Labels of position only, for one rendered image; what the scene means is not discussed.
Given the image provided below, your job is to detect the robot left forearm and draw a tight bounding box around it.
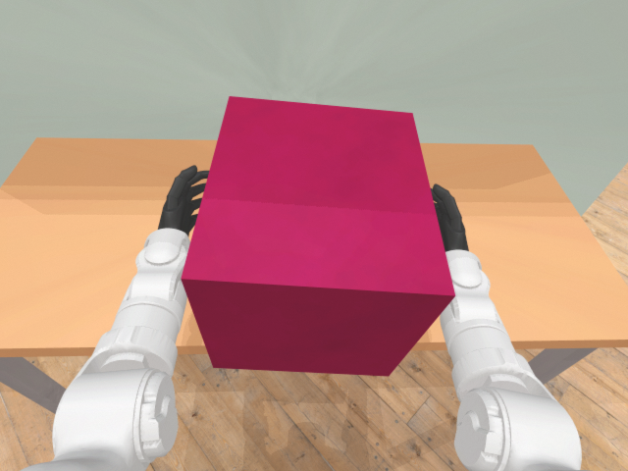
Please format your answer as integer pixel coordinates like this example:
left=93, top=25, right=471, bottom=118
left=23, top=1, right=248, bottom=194
left=52, top=228, right=190, bottom=454

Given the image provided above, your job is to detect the robot right forearm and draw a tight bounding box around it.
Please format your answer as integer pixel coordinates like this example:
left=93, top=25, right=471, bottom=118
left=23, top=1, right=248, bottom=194
left=440, top=249, right=582, bottom=468

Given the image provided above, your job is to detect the table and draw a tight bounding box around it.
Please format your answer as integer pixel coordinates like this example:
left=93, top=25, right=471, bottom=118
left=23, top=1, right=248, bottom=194
left=0, top=137, right=628, bottom=414

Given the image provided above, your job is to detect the robot right upper arm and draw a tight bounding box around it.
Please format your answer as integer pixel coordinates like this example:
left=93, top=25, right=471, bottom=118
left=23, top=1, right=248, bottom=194
left=454, top=386, right=591, bottom=471

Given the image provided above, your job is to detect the robot left hand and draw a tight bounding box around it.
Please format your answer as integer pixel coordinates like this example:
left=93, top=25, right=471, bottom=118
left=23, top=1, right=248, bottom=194
left=158, top=165, right=209, bottom=236

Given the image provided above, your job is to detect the carton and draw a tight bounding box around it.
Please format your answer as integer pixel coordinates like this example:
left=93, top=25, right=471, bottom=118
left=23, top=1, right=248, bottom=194
left=181, top=96, right=455, bottom=376

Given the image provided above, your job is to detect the robot right hand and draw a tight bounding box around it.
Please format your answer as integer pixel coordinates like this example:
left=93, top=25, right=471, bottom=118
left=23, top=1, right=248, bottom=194
left=431, top=183, right=469, bottom=252

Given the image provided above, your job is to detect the robot left upper arm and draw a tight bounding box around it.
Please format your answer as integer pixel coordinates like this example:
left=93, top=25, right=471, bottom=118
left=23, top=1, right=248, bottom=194
left=20, top=368, right=179, bottom=471

